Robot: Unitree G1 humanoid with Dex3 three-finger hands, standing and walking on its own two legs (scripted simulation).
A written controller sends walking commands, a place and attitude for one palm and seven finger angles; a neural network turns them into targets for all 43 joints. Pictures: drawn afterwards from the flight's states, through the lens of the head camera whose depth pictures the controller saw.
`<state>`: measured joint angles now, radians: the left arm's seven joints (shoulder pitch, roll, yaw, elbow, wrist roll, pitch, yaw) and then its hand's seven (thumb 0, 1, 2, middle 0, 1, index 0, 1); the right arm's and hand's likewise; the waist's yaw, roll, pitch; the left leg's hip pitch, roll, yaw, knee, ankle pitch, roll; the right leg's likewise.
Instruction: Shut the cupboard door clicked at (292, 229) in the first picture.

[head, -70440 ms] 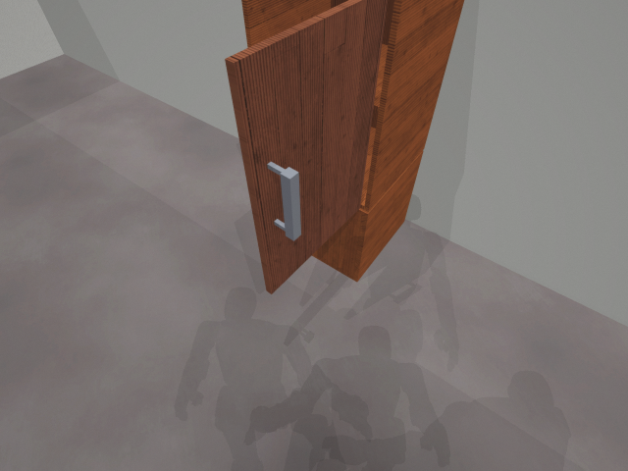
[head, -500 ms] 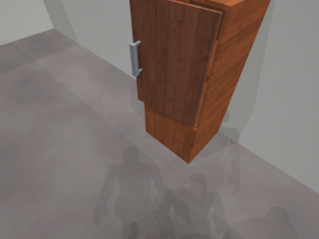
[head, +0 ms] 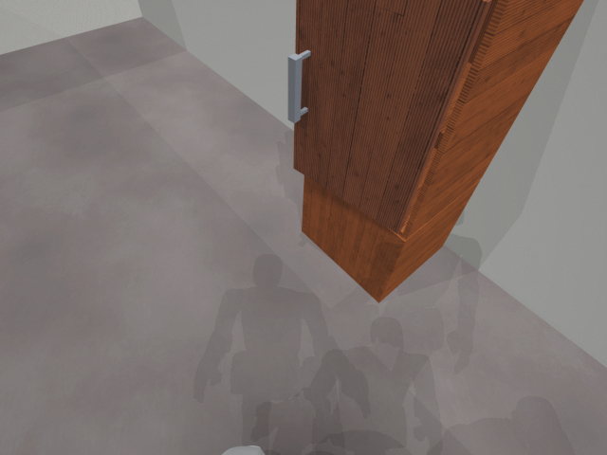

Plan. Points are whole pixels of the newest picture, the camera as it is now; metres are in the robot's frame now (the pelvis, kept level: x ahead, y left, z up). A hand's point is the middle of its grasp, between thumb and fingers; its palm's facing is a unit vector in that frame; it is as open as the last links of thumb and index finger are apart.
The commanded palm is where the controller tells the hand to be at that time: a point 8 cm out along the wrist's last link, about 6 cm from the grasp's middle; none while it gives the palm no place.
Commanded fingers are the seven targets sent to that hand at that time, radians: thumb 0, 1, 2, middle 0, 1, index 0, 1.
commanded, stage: walk to a spot facing it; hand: left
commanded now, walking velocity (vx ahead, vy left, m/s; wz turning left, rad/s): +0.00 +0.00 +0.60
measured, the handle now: (300, 87) +0.91 +0.05 -0.03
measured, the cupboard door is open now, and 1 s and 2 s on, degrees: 8 8 8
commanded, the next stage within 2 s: none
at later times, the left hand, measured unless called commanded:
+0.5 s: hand out of the picture +0.04 +0.23 -0.15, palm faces +0.28 -0.92 -0.28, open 7.4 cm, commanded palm none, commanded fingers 0.00 0.90 0.90 -0.20 -0.30 -0.20 -0.30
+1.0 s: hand out of the picture -0.11 +0.13 -0.17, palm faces +0.63 -0.74 -0.25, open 7.4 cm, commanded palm none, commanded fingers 0.00 0.90 0.90 -0.20 -0.30 -0.20 -0.30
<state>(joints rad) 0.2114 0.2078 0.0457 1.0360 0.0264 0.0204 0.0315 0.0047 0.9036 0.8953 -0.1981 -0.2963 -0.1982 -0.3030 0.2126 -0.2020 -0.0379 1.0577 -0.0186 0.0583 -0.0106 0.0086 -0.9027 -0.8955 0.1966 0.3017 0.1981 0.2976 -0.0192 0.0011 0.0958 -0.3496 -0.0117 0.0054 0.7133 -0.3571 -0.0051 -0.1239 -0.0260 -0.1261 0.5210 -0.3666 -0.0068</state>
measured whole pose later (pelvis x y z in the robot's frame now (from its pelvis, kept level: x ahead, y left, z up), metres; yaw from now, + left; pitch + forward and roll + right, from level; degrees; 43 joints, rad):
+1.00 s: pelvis -0.01 -0.04 +0.00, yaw +38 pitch +0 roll +1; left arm 0.30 0.20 0.06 0.91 0.04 0.01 0.03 0.01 0.90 0.90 -0.20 -0.30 -0.20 -0.30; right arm 0.08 -0.22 -0.07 0.89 -0.01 0.08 0.02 0.01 -0.91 -0.90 0.19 0.30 0.19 0.30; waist 0.02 -0.04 0.13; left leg -0.32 0.01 0.07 0.69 -0.40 -0.04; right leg -0.20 -0.15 -0.26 0.61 -0.38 0.01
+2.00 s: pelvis +0.19 +0.13 +0.01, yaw +73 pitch +0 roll +1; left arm 0.45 0.17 0.04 1.03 0.04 -0.06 0.02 0.00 0.92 0.90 -0.19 -0.30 -0.19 -0.30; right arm 0.06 -0.23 -0.07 0.93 -0.03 0.03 0.05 0.01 -0.91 -0.90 0.19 0.30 0.19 0.30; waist 0.04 0.01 0.11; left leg -0.58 0.05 0.11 0.84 -0.22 0.03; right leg 0.04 -0.06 -0.40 0.36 -0.38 -0.01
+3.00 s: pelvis +0.24 +0.43 +0.01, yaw +74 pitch +1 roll +0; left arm 0.27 0.19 0.08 0.97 0.03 0.03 0.01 0.00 0.92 0.90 -0.20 -0.30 -0.20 -0.30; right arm 0.11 -0.18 -0.05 0.92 -0.01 0.02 -0.03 0.01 -0.91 -0.90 0.19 0.30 0.20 0.30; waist 0.04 0.00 0.07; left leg -0.42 0.04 -0.02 0.76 -0.38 -0.06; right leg -0.30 0.05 0.08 0.47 -0.18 -0.03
